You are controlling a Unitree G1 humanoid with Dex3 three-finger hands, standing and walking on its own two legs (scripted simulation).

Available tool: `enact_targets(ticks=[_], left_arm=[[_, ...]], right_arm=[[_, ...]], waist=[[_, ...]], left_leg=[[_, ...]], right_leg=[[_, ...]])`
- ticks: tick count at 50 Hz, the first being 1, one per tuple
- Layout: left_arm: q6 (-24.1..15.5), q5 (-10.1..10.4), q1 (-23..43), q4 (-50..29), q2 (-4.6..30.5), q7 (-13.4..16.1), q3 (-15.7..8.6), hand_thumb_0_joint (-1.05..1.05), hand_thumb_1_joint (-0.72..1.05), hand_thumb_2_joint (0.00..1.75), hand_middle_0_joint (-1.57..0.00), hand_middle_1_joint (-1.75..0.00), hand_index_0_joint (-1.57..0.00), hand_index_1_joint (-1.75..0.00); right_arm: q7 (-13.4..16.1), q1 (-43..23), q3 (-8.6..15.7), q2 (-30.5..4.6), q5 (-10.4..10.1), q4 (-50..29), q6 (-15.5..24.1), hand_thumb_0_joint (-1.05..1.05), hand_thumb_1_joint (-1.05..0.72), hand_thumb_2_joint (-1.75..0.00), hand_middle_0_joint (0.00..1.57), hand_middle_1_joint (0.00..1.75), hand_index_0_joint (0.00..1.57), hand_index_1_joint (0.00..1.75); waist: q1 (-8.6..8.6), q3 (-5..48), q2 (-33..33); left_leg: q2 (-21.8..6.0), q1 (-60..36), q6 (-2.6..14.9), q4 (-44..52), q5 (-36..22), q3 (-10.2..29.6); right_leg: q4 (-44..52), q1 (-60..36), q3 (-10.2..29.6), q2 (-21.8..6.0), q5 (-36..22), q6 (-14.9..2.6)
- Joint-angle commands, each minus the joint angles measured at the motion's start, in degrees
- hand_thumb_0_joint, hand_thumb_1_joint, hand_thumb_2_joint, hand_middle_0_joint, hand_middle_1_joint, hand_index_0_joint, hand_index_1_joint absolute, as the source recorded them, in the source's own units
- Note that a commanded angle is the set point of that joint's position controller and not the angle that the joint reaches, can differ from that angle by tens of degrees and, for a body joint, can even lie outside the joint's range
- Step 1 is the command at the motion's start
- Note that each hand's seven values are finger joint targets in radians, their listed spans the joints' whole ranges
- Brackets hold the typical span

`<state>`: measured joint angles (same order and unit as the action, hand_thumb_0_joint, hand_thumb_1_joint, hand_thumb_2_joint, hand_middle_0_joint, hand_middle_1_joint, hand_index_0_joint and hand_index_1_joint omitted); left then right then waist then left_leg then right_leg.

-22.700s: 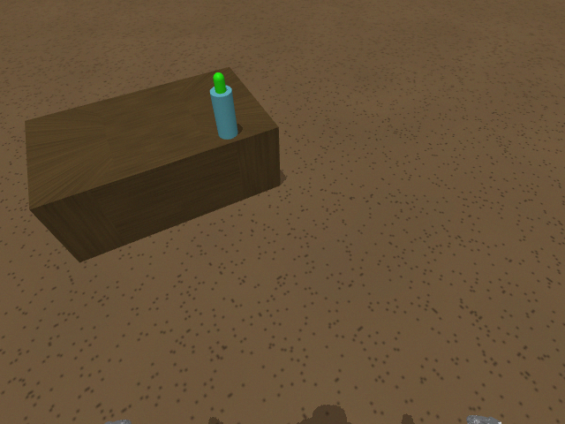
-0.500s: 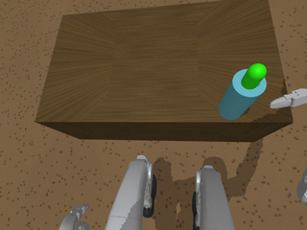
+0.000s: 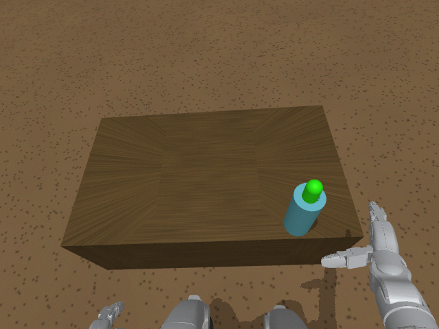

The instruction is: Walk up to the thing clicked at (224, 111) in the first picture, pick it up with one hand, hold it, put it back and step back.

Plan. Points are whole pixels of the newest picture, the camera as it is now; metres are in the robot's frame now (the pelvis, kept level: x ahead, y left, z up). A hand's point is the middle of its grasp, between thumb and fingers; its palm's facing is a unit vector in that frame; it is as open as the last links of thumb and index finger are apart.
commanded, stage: home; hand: right
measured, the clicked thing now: (304, 206) +0.43 -0.18 -0.23
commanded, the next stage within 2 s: none
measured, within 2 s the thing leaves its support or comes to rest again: neither
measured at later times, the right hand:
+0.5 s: hand (339, 303) +0.17 -0.17 -0.06, palm faces +0.17 +0.95 -0.27, open 17.4 cm
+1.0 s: hand out of the picture +0.10 -0.24 -0.09, palm faces +0.03 +0.93 -0.37, open 17.3 cm
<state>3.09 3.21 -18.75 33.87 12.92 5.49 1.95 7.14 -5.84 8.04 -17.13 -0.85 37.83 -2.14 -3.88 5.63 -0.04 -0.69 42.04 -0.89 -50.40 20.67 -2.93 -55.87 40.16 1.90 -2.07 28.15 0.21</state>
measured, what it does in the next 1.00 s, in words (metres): stands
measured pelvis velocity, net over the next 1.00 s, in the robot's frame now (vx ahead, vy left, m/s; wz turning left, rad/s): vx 0.01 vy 0.00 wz -0.03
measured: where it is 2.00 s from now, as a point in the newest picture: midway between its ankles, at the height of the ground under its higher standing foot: outside the picture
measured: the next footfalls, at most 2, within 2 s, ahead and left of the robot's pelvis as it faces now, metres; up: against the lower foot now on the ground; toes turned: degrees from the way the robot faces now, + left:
none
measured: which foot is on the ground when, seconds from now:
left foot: down 0.00-1.00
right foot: down 0.00-1.00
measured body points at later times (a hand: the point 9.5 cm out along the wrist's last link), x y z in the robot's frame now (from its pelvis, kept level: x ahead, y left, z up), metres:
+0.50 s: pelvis +0.01 +0.02 +0.01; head +0.03 +0.02 +0.46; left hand +0.20 +0.24 -0.06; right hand +0.16 -0.22 -0.04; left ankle +0.04 +0.14 -0.69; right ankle -0.01 -0.12 -0.69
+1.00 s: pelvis +0.01 +0.00 +0.04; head -0.01 +0.01 +0.49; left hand +0.11 +0.28 -0.08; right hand +0.10 -0.29 -0.07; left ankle +0.04 +0.14 -0.69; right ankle -0.01 -0.12 -0.69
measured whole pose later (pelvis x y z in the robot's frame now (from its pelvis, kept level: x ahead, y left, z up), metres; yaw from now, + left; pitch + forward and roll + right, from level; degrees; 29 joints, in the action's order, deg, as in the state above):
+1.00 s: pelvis +0.01 +0.00 +0.04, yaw -2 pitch -1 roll +0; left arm 0.4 -2.9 -14.3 47.4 18.0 1.0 -0.7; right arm 1.1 15.5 1.6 -18.7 2.3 43.6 -1.1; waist 0.1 1.4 -0.5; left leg -3.1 19.0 -1.2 -37.5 17.3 -2.6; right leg -38.0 15.4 1.2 0.5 21.6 0.0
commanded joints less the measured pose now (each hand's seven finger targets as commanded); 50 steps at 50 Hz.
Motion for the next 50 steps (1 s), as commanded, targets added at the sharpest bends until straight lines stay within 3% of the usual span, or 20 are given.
enact_targets(ticks=[1,4,8,10,12,13,14,17,20,22,25,26,28,32,34,35,37,39,43,50], left_arm=[[-3.39,-0.58,2.06,-7.04,7.71,1.96,-3.5,0.0,0.89,0.9,-0.2,-0.3,-0.2,-0.3],[-4.23,-0.38,4.66,-8.57,7.26,1.94,-3.67,0.0,0.89,0.9,-0.2,-0.3,-0.2,-0.3],[-5.29,-0.25,7.41,-10.74,6.35,2.2,-3.23,0.0,0.89,0.9,-0.2,-0.3,-0.2,-0.3],[-5.66,-0.46,7.48,-9.94,6.0,2.39,-3.14,0.0,0.89,0.9,-0.2,-0.3,-0.2,-0.3],[-6.4,-0.57,9.0,-12.25,6.42,3.02,-3.31,0.0,0.89,0.9,-0.2,-0.3,-0.2,-0.3],[-6.54,-0.83,8.28,-11.08,5.59,3.08,-2.85,0.0,0.89,0.9,-0.2,-0.3,-0.2,-0.3],[-6.86,-0.88,9.25,-12.47,5.89,3.45,-2.95,0.0,0.89,0.9,-0.2,-0.3,-0.2,-0.3],[-7.93,-1.29,8.48,-12.38,5.45,4.16,-2.68,0.0,0.9,0.9,-0.2,-0.3,-0.2,-0.3],[-8.72,-1.66,7.86,-11.62,5.09,4.6,-2.68,0.0,0.9,0.9,-0.2,-0.3,-0.2,-0.3],[-9.48,-1.91,8.24,-12.6,5.47,4.93,-3.05,0.0,0.9,0.9,-0.2,-0.3,-0.2,-0.3],[-10.28,-2.13,7.94,-12.07,4.95,4.83,-2.65,0.0,0.9,0.9,-0.2,-0.3,-0.2,-0.3],[-10.54,-2.12,8.71,-13.02,5.11,4.79,-2.58,0.0,0.9,0.9,-0.2,-0.3,-0.2,-0.3],[-10.71,-2.16,8.41,-12.52,5.04,4.61,-2.68,0.0,0.9,0.9,-0.2,-0.3,-0.2,-0.3],[-10.77,-2.08,8.56,-12.94,5.46,4.25,-3.0,0.0,0.9,0.9,-0.2,-0.3,-0.2,-0.3],[-10.89,-2.19,8.45,-13.2,5.69,4.13,-3.12,0.0,0.9,0.9,-0.2,-0.3,-0.2,-0.3],[-7.94,-9.61,10.42,-2.33,11.36,1.17,-4.54,0.0,0.9,0.9,-0.2,-0.3,-0.2,-0.3],[-6.41,-9.6,8.6,-0.91,13.08,-0.96,-6.31,0.0,0.9,0.9,-0.2,-0.3,-0.2,-0.3],[-5.86,-8.35,10.11,-0.11,12.61,-2.02,-5.55,0.0,0.9,0.9,-0.2,-0.3,-0.2,-0.3],[-5.36,-6.48,9.39,3.42,13.07,-3.86,-5.29,0.0,0.9,0.9,-0.2,-0.3,-0.2,-0.3],[-4.73,-5.8,9.82,9.12,14.45,-3.8,-5.47,0.0,0.9,0.9,-0.2,-0.3,-0.2,-0.3]], right_arm=[[1.59,-2.95,-0.21,-7.72,-0.54,-18.89,1.48,0.0,0.51,-0.08,0.06,0.06,0.06,0.06],[1.35,8.32,-5.21,-2.01,-1.26,-22.57,-0.57,0.0,0.53,-0.07,0.05,0.06,0.05,0.06],[1.29,19.25,-6.51,-1.56,-1.4,-31.97,-2.6,0.0,0.52,-0.07,0.05,0.06,0.05,0.06],[1.14,21.53,-7.83,-0.06,-1.51,-34.67,-3.41,0.0,0.52,-0.07,0.05,0.06,0.05,0.06],[1.28,21.9,-5.48,-2.59,-1.08,-38.86,-3.83,0.0,0.53,-0.07,0.05,0.06,0.05,0.06],[1.12,22.27,-6.19,-1.47,-1.07,-39.35,-3.93,0.0,0.52,-0.07,0.05,0.06,0.05,0.06],[1.09,21.39,-4.94,-2.93,-0.98,-41.48,-3.91,0.0,0.51,-0.07,0.06,0.06,0.06,0.06],[1.13,21.62,-5.28,-1.84,-0.77,-43.7,-4.41,0.0,0.54,-0.06,0.05,0.05,0.05,0.05],[1.22,20.62,-5.27,-1.49,-0.35,-44.42,-4.77,0.0,0.54,-0.06,0.05,0.05,0.05,0.05],[1.27,25.53,-5.3,-0.58,0.11,-42.02,-5.54,0.0,0.54,-0.06,0.05,0.05,0.05,0.05],[1.32,27.39,-6.95,1.26,0.11,-42.53,-6.39,0.0,0.55,-0.05,0.05,0.05,0.05,0.05],[1.53,29.48,-4.86,-0.77,0.34,-42.3,-6.71,0.0,0.54,-0.06,0.05,0.05,0.05,0.05],[1.38,30.62,-7.09,1.81,0.24,-41.04,-7.08,0.0,0.54,-0.06,0.05,0.05,0.05,0.05],[1.61,29.51,-4.19,-0.97,0.5,-41.25,-7.13,0.0,0.55,-0.05,0.05,0.05,0.05,0.05],[1.38,28.76,-4.81,-0.51,0.34,-41.56,-6.99,0.0,0.54,-0.06,0.05,0.05,0.05,0.05],[-1.69,19.85,-2.91,-8.49,6.22,-21.94,-1.95,0.0,0.51,-0.07,0.05,0.06,0.05,0.06],[-3.83,22.11,-1.85,-9.41,6.51,-17.43,1.29,0.0,0.52,-0.07,0.05,0.06,0.05,0.06],[-5.42,20.46,-2.73,-8.74,5.3,-14.41,2.54,0.0,0.54,-0.06,0.05,0.05,0.05,0.05],[-6.0,17.64,-3.37,-8.65,3.32,-7.62,3.35,0.0,0.55,-0.05,0.05,0.05,0.05,0.05],[-5.49,17.24,-4.07,-10.31,3.18,3.12,3.82,0.0,0.53,-0.06,0.05,0.05,0.05,0.05]], waist=[[2.05,13.77,-7.96],[1.73,8.9,-4.81],[2.89,6.17,-0.64],[2.22,4.39,1.54],[1.68,4.44,2.14],[1.52,3.77,2.54],[1.45,3.02,2.24],[0.82,4.43,0.33],[1.13,4.72,-1.26],[1.76,5.9,0.05],[2.14,6.57,0.17],[3.23,6.83,-0.76],[3.05,5.84,1.51],[3.65,4.08,1.43],[3.71,3.03,1.15],[5.31,0.55,2.19],[4.61,1.89,0.29],[4.01,1.44,-0.77],[3.74,-0.61,-1.41],[4.54,-4.46,-1.66]], left_leg=[[0.9,-15.24,2.69,6.84,-12.25,-0.91],[1.27,-15.62,2.39,7.96,-11.73,-1.73],[1.42,-17.2,1.69,9.74,-10.42,-2.03],[1.29,-17.23,1.19,10.29,-10.03,-1.79],[0.95,-17.02,0.77,10.84,-9.63,-1.13],[0.78,-16.89,0.61,11.24,-8.44,-0.73],[0.26,-16.81,0.46,12.16,-6.71,-0.03],[-0.08,-16.64,0.51,11.62,-7.16,0.71],[-0.36,-16.38,0.62,11.31,-7.07,1.01],[-0.63,-17.53,0.5,11.32,-8.17,1.09],[-0.48,-18.12,0.51,10.82,-9.98,0.46],[-0.55,-18.67,0.61,10.72,-10.39,0.3],[-0.24,-18.83,0.48,10.21,-11.96,-0.27],[0.05,-17.84,0.61,10.22,-9.06,-0.48],[0.27,-17.46,0.78,10.42,-6.87,-0.67],[-2.82,-26.29,1.92,12.92,-9.34,4.49],[-4.85,-27.57,3.72,13.47,-10.42,6.26],[-4.24,-24.09,3.17,15.22,-8.15,4.48],[-5.07,-24.31,2.89,18.25,-3.26,5.75],[-4.81,-28.74,2.01,20.88,-12.52,4.31]], right_leg=[[12.19,-10.95,-1.33,0.91,-18.34,0.29],[13.85,-11.15,-1.19,0.68,-17.7,0.23],[14.41,-10.65,-1.7,1.09,-15.74,-0.31],[14.22,-10.19,-1.83,1.28,-14.8,-0.67],[13.72,-10.71,-2.28,1.73,-13.59,-1.11],[13.57,-10.26,-2.39,1.88,-12.37,-1.28],[13.51,-9.95,-2.84,2.31,-10.36,-1.43],[13.03,-11.03,-2.78,2.55,-10.6,-1.5],[12.62,-11.55,-2.75,2.76,-10.5,-1.34],[12.14,-11.63,-2.88,3.0,-11.49,-1.38],[11.96,-11.51,-2.62,3.0,-13.23,-1.31],[11.83,-11.41,-2.69,3.17,-13.85,-1.1],[11.71,-10.54,-2.38,2.88,-15.31,-1.06],[12.32,-8.81,-2.31,2.62,-13.01,-0.83],[13.0,-7.97,-2.14,2.42,-11.26,-0.71],[16.44,-10.77,1.83,-0.47,-17.76,-0.79],[17.6,-12.44,2.49,-0.6,-16.91,-1.54],[19.06,-16.89,2.41,-0.77,-14.65,-2.14],[23.88,-19.47,3.46,-0.58,-12.02,-1.84],[30.63,-23.07,5.21,-1.89,-19.52,-1.68]])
